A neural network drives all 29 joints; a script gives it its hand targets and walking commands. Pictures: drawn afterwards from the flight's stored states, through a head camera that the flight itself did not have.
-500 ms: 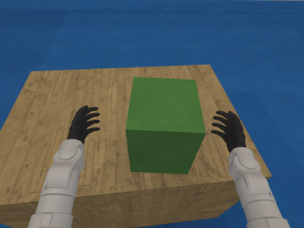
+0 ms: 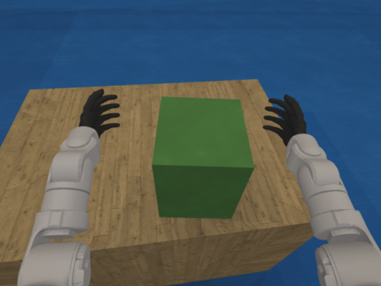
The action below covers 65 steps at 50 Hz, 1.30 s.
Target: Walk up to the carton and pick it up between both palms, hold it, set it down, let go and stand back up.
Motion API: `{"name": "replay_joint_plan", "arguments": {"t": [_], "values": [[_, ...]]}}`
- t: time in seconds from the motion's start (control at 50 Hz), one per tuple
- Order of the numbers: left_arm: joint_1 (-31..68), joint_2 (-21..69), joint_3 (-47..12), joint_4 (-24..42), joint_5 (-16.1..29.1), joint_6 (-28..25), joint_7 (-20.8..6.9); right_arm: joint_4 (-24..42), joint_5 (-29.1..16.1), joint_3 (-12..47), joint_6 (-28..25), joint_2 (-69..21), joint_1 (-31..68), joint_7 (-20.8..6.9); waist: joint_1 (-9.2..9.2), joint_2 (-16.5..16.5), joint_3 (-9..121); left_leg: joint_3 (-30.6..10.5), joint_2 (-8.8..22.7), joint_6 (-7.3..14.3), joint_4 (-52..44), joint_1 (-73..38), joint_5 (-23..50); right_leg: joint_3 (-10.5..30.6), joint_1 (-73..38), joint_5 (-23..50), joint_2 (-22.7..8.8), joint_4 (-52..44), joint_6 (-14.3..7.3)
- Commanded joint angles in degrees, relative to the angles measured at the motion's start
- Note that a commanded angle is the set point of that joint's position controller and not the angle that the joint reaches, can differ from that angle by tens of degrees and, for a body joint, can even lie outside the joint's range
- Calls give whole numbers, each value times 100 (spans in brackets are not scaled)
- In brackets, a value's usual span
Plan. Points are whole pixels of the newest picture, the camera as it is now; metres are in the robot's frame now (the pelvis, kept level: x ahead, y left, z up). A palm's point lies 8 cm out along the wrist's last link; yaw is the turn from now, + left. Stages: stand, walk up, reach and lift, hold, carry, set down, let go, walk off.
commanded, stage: reach and lift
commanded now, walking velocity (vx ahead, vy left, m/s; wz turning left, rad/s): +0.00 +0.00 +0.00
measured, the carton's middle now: (198, 160) +0.42 -0.01 -0.02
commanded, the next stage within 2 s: none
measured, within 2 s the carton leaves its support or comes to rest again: neither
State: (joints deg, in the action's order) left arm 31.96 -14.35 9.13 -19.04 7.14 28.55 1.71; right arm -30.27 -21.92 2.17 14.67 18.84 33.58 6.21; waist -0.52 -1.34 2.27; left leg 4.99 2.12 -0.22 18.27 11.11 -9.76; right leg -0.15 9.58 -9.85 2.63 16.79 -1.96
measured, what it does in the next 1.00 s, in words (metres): stands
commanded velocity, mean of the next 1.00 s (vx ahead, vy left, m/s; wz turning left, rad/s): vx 0.00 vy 0.00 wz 0.00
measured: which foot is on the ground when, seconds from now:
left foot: down 0.00-1.00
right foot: down 0.00-1.00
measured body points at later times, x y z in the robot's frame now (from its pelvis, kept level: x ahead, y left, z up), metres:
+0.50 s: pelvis +0.00 +0.00 +0.00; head +0.01 +0.02 +0.45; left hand +0.44 +0.22 +0.17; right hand +0.45 -0.19 +0.17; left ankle -0.01 +0.12 -0.75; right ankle -0.02 -0.09 -0.75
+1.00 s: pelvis -0.02 +0.00 -0.02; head +0.03 +0.01 +0.43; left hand +0.43 +0.20 +0.07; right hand +0.43 -0.18 +0.07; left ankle -0.01 +0.12 -0.75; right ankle -0.02 -0.09 -0.75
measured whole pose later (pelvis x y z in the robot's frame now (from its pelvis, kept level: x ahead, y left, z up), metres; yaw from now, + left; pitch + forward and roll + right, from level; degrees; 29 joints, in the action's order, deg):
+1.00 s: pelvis -0.02 +0.00 -0.02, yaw +2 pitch +18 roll -1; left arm 57.1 -12.0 1.9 -82.0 9.0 -14.6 3.2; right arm -78.4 -16.5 2.3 -11.2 13.8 54.4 3.8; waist -0.8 0.1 13.3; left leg 2.3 2.3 0.1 30.2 36.1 -11.6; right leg -2.9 33.1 -11.8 2.4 27.3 -1.8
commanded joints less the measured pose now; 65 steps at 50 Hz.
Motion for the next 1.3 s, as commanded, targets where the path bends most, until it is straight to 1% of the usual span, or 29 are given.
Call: {"name": "replay_joint_plan", "arguments": {"t": [0.0,0.12,0.26,0.32,0.4,0.48,0.54,0.58,0.62,0.68,0.74,0.8,0.86,0.9,0.92,0.96,1.0,1.04,1.08,1.12,1.14,1.18,1.22,1.26,1.28], "values": [[2742,-877,17,292,97,-298,108,258,-66,-298,-97,918,2790,-116,44,173,2385,-398,-111,66,238,-1395,1556,102,62,2076,-18,33,359],[3473,-1045,-94,-615,158,-471,156,-595,-124,-204,-116,1055,3543,-189,76,121,2712,-435,-113,113,318,-1277,1647,115,64,2264,-42,76,412],[4311,-1175,-318,-1545,297,-711,172,-1473,-209,-81,-194,1122,4384,-221,48,75,2874,-480,-118,94,416,-1132,1691,72,149,2374,-41,105,460],[4393,-1107,-403,-2024,295,-825,150,-1950,-214,10,-224,1085,4482,-237,18,81,2775,-502,-107,69,445,-1146,1698,50,244,2299,-35,67,450],[4168,-940,-466,-2655,184,-1101,69,-2526,-183,135,-349,960,4287,-244,-15,105,2577,-516,-107,25,462,-1110,1773,51,265,2197,-38,15,424],[3836,-735,-502,-3044,27,-1661,7,-2721,-67,137,-730,749,3932,-265,15,204,2588,-515,-102,-59,523,-1066,1994,18,258,2073,-28,48,362],[3712,-591,-451,-3158,-115,-2325,17,-2696,96,54,-1222,557,3696,-313,93,295,2715,-516,-84,-143,633,-1039,2233,-52,385,1934,-12,119,300],[3891,-568,-419,-3125,-143,-2798,67,-2589,211,-49,-1576,523,3723,-348,144,388,2914,-508,-71,-228,741,-1017,2362,-103,571,1868,-2,190,272],[4221,-568,-433,-3054,-102,-3188,147,-2443,345,-194,-1873,564,3896,-368,152,493,3198,-492,-57,-316,854,-1006,2366,-151,803,1801,1,266,256],[4615,-484,-566,-3162,61,-3594,273,-2396,569,-399,-2166,595,4134,-382,58,558,3619,-485,-23,-373,1000,-912,2061,-204,1214,1632,-25,385,241],[4721,-369,-739,-3708,260,-3876,346,-2702,775,-501,-2320,546,4241,-370,-90,416,3968,-518,14,-313,1147,-647,1643,-210,1593,1462,-81,528,218],[4534,-331,-801,-4633,332,-4115,310,-3324,860,-414,-2437,441,4229,-321,-178,104,3968,-564,25,-198,1287,-187,1434,-149,1698,1506,-154,705,234],[4254,-386,-715,-5571,247,-4373,193,-4021,715,-185,-2635,331,4146,-237,-159,-198,3686,-583,-22,-101,1361,496,1458,-50,1503,1794,-223,902,302],[4133,-449,-630,-5996,158,-4561,129,-4369,499,-5,-2827,277,4074,-195,-90,-271,3509,-568,-68,-74,1358,912,1525,4,1313,1994,-256,1032,342],[4111,-476,-600,-6129,121,-4653,112,-4485,376,84,-2929,253,4043,-191,-46,-251,3453,-559,-85,-74,1350,1049,1551,13,1269,2032,-264,1091,355],[4238,-574,-607,-6264,120,-4829,95,-4524,157,219,-3101,186,4058,-201,14,-157,3447,-537,-119,-75,1345,1257,1507,18,1296,1945,-284,1175,382],[4558,-675,-705,-6167,229,-4988,114,-4274,14,283,-3202,136,4189,-228,56,14,3662,-498,-138,-94,1347,1339,1390,-9,1446,1688,-295,1227,406],[5011,-710,-898,-5843,443,-5120,177,-3848,-30,273,-3232,127,4401,-264,79,267,4074,-444,-127,-150,1396,1219,1268,-86,1738,1329,-286,1263,395],[5425,-589,-1115,-5336,672,-5196,283,-3486,-4,227,-3215,165,4543,-321,87,614,4602,-404,-78,-284,1530,786,1363,-216,2160,1060,-231,1296,315],[5570,-416,-1251,-4999,778,-5181,358,-3466,66,163,-3170,209,4535,-374,23,881,5033,-409,-17,-418,1721,292,1611,-323,2622,943,-166,1314,197],[5543,-347,-1276,-4968,786,-5149,363,-3566,123,117,-3138,228,4509,-385,-36,928,5178,-424,5,-458,1800,143,1726,-347,2775,975,-145,1326,152],[5333,-259,-1243,-5187,720,-5070,322,-3902,240,26,-3095,285,4447,-367,-163,841,5260,-468,23,-474,1940,71,1918,-335,2905,1187,-130,1355,112],[4990,-205,-1130,-5629,567,-5021,240,-4276,323,-42,-3136,344,4381,-300,-256,592,5062,-516,4,-421,2046,247,2047,-269,2857,1473,-133,1374,140],[4621,-196,-965,-6054,382,-5024,144,-4488,392,-78,-3256,358,4341,-191,-282,264,4745,-536,-45,-335,2084,589,2120,-181,2557,1852,-140,1407,234],[4474,-195,-875,-6200,302,-5042,102,-4521,409,-59,-3319,310,4334,-140,-258,97,4566,-534,-74,-281,2069,793,2105,-137,2347,2023,-149,1433,290]]}}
